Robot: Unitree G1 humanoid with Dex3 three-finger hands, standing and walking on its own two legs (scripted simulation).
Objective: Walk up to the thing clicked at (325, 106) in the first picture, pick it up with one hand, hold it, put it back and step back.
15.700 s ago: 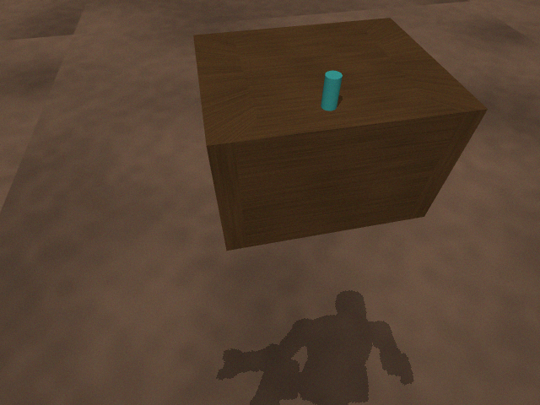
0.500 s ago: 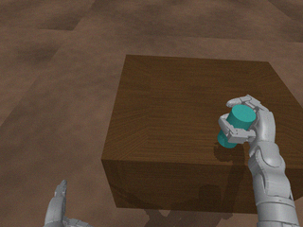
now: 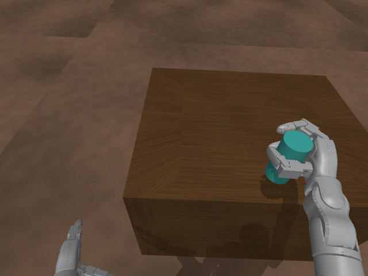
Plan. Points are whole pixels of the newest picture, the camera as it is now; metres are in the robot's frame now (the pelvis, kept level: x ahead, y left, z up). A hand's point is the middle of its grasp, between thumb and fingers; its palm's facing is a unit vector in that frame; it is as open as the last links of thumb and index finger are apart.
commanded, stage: hold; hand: right
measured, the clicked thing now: (286, 158) +0.33 -0.18 +0.11
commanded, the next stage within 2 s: crouch in 1.82 s
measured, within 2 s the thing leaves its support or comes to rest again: neither
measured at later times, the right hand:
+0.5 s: hand (283, 151) +0.33 -0.17 +0.13, palm faces +0.13 +0.99 +0.00, open 7.5 cm
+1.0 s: hand (280, 153) +0.33 -0.16 +0.13, palm faces +0.13 +0.99 +0.01, open 7.5 cm
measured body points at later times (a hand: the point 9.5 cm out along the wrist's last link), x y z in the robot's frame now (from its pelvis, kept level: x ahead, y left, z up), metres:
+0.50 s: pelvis +0.00 +0.00 +0.00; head -0.01 +0.02 +0.45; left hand +0.17 +0.25 -0.08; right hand +0.32 -0.22 +0.13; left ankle -0.02 +0.14 -0.73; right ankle +0.03 -0.14 -0.73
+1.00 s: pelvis +0.00 +0.00 +0.00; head -0.01 +0.02 +0.45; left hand +0.16 +0.26 -0.08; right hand +0.32 -0.22 +0.13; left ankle -0.02 +0.14 -0.73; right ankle +0.03 -0.14 -0.73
